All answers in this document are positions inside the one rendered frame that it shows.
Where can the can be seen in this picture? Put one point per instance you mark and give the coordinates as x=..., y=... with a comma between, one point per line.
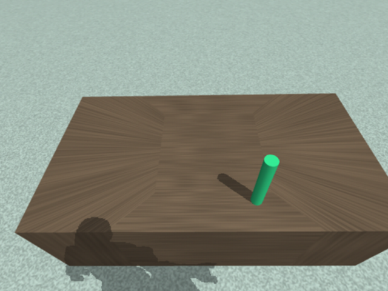
x=265, y=177

